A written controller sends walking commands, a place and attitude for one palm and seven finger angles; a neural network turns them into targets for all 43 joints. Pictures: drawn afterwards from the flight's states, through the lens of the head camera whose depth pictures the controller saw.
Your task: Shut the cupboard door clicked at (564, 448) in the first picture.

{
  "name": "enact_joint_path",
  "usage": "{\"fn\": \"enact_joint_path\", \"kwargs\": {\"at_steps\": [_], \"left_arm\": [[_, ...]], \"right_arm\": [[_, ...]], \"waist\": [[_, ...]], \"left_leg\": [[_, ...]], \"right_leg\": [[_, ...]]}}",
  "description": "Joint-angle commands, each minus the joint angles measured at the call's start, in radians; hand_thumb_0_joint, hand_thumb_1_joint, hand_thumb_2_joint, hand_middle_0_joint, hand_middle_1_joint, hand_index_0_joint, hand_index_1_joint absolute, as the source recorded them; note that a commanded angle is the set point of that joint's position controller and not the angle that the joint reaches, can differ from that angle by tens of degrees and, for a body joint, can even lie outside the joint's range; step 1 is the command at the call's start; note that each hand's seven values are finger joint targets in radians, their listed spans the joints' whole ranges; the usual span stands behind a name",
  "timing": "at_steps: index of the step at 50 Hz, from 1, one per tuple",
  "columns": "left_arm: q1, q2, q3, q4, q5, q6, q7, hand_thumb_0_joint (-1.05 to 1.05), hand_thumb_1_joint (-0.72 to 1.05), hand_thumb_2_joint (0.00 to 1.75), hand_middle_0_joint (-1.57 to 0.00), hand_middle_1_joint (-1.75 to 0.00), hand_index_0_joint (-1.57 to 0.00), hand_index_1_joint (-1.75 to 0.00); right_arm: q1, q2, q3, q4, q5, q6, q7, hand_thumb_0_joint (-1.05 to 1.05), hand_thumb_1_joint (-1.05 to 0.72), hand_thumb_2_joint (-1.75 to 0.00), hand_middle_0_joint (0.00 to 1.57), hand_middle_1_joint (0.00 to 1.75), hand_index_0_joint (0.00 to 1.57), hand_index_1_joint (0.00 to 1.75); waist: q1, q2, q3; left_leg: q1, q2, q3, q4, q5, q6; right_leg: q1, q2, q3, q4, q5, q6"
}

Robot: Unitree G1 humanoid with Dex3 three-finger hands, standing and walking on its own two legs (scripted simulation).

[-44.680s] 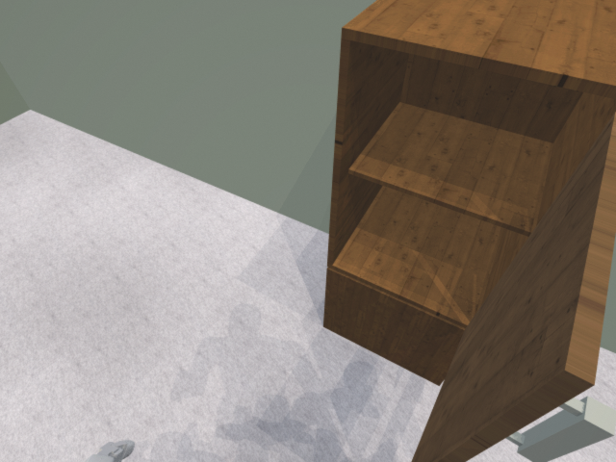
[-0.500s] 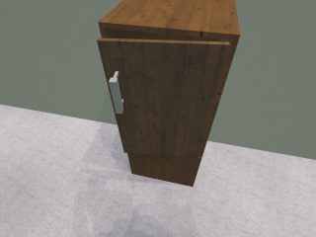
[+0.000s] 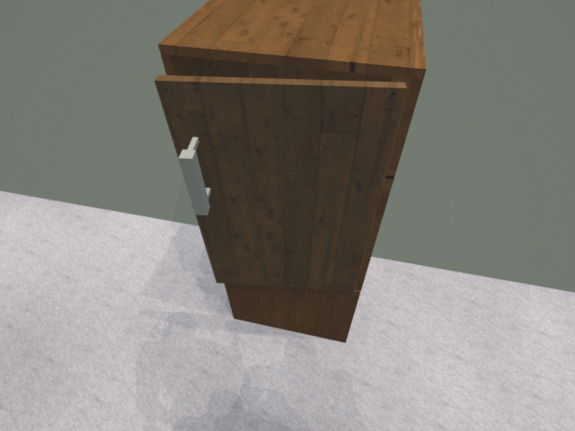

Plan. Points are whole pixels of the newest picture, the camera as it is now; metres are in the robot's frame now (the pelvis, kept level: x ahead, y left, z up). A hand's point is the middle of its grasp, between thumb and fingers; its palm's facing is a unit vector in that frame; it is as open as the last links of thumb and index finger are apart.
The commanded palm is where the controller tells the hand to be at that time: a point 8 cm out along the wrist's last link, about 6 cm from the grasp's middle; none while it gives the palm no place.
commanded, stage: come to a stop and stand still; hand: left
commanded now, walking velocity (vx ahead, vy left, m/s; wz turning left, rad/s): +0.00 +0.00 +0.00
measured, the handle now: (198, 176) +0.52 +0.19 +0.05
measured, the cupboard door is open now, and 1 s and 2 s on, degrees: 9 9 9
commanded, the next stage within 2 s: look again from close up in 0.16 s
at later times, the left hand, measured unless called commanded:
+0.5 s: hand out of the picture +0.02 +0.17 -0.17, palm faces +0.02 -0.98 -0.20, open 7.3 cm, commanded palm none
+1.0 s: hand out of the picture +0.02 +0.17 -0.17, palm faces +0.03 -0.98 -0.18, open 7.3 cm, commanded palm none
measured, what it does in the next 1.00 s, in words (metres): stands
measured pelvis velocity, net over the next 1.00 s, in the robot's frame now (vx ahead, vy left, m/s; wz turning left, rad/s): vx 0.02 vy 0.00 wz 0.00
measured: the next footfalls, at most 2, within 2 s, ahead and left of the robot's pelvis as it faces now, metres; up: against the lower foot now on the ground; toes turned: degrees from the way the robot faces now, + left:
none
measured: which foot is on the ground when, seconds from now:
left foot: down 0.00-1.00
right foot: down 0.00-1.00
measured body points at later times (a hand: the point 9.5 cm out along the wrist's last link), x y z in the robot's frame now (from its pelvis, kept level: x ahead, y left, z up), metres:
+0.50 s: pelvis +0.01 +0.00 +0.00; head +0.03 -0.01 +0.45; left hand +0.02 +0.22 -0.15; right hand +0.02 -0.22 -0.16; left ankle +0.02 +0.12 -0.74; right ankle +0.03 -0.12 -0.74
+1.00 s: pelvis +0.02 +0.00 +0.00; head +0.03 +0.00 +0.45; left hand +0.02 +0.22 -0.16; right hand +0.01 -0.22 -0.16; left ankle +0.02 +0.12 -0.74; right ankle +0.03 -0.12 -0.74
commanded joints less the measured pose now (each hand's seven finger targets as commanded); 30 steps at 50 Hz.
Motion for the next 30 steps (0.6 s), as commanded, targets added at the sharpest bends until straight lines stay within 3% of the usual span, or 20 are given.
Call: {"fn": "enact_joint_path", "kwargs": {"at_steps": [1,13,25,30], "left_arm": [[0.051,0.106,0.017,-0.031,0.0,-0.014,0.005,0.0,0.9,0.9,-0.2,-0.3,-0.2,-0.3],[0.054,0.105,0.017,-0.025,-0.001,-0.011,0.003,0.0,0.9,0.9,-0.2,-0.3,-0.2,-0.3],[0.062,0.099,0.019,-0.017,-0.001,-0.014,0.003,0.0,0.9,0.9,-0.2,-0.3,-0.2,-0.3],[0.063,0.098,0.017,-0.013,-0.001,-0.011,0.004,0.0,0.9,0.9,-0.2,-0.3,-0.2,-0.3]], "right_arm": [[0.053,-0.096,-0.016,-0.028,0.0,-0.012,-0.006,0.0,-0.9,-0.9,0.2,0.3,0.2,0.3],[0.032,-0.102,-0.014,-0.023,0.0,-0.011,-0.009,0.0,-0.9,-0.9,0.2,0.3,0.2,0.3],[0.035,-0.101,-0.015,-0.012,0.0,-0.015,-0.011,0.0,-0.9,-0.9,0.2,0.3,0.2,0.3],[0.031,-0.095,-0.013,-0.006,0.0,-0.013,-0.011,0.0,-0.9,-0.9,0.2,0.3,0.2,0.3]], "waist": [[0.002,-0.038,0.02],[0.004,-0.012,0.029],[0.006,-0.027,-0.002],[0.009,-0.016,0.038]], "left_leg": [[0.012,0.077,-0.081,-0.091,-0.003,0.022],[0.026,0.082,-0.079,-0.108,-0.011,0.019],[0.049,0.085,-0.076,-0.103,0.035,0.021],[0.032,0.083,-0.079,-0.114,0.005,0.021]], "right_leg": [[-0.014,-0.092,0.094,-0.114,0.027,-0.034],[-0.006,-0.088,0.089,-0.124,0.026,-0.033],[0.024,-0.09,0.08,-0.111,0.082,-0.033],[0.006,-0.088,0.081,-0.121,0.045,-0.033]]}}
